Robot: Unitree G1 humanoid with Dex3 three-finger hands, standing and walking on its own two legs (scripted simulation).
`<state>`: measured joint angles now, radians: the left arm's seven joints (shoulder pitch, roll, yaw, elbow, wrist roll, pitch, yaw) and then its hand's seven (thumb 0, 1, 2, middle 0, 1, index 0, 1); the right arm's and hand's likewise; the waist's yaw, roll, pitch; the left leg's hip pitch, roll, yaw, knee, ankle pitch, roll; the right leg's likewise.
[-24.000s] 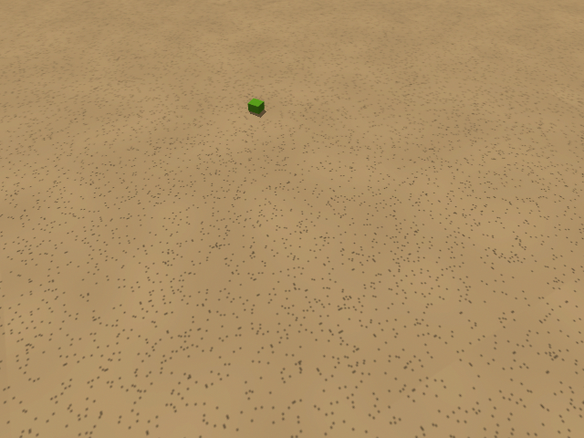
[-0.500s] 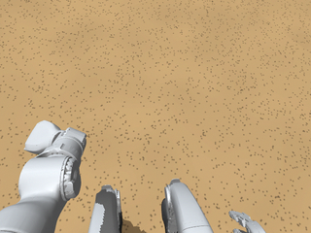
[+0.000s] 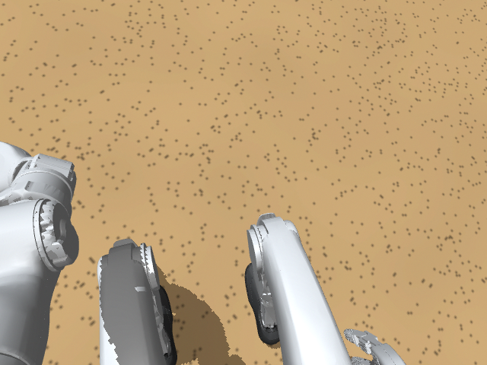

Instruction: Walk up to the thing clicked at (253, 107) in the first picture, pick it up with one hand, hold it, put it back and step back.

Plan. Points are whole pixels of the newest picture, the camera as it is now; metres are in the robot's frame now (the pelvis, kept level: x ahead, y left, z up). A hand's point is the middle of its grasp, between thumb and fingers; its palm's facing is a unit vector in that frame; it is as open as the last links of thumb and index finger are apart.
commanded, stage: crouch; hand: left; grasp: from above
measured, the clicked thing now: (43, 188) +0.44 +0.29 -0.17
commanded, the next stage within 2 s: lower in 0.72 s
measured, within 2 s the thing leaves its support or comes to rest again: neither
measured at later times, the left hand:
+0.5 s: hand (54, 182) +0.46 +0.29 -0.22, palm faces -0.09 -0.42 -0.90, open 10.0 cm
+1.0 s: hand (56, 185) +0.46 +0.30 -0.26, palm faces -0.11 -0.41 -0.90, open 10.0 cm
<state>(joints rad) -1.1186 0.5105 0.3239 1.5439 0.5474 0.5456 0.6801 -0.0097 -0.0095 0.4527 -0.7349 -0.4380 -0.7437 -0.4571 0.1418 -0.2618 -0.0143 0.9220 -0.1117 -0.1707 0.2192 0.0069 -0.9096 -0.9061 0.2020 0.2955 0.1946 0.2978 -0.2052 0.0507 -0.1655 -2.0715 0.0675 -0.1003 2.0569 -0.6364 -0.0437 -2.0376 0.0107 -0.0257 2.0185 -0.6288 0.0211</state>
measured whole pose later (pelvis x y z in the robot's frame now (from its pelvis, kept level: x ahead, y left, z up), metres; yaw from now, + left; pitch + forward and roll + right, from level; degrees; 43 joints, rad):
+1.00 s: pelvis +0.00 +0.01 -0.10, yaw -4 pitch +32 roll -8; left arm -1.26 0.78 0.43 1.74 0.70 0.47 0.69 -0.01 -0.01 0.41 -0.77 -0.41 -0.78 -0.42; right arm 0.15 -0.33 0.08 0.91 -0.19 -0.25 0.35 0.00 -0.92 -0.90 0.20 0.29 0.19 0.30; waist -0.29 0.02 0.04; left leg -2.33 0.04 -0.19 2.42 -0.66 -0.04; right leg -2.25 0.03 -0.07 2.32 -0.64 0.05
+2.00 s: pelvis -0.01 +0.02 -0.11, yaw -8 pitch +27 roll -13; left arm -1.25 0.97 0.42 1.79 0.63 0.39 0.79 -0.01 0.00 0.34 -0.81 -0.37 -0.82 -0.38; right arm 0.11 -0.39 0.26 0.81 -0.22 -0.33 0.42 0.00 -0.92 -0.91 0.20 0.29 0.19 0.30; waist -0.40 -0.10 0.23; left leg -2.29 0.03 -0.28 2.49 -0.69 -0.04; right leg -2.18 0.05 -0.14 2.33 -0.64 0.07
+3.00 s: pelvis -0.01 +0.02 -0.11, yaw -10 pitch +25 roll -16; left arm -1.24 1.06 0.38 1.78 0.60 0.37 0.80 -0.01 -0.05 0.72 -0.56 -0.63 -0.55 -0.68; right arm 0.13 -0.41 0.35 0.72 -0.20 -0.37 0.40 0.00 -0.92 -0.91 0.20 0.30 0.19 0.30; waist -0.43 -0.16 0.29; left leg -2.27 0.04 -0.33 2.49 -0.69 -0.04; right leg -2.13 0.06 -0.18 2.29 -0.63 0.07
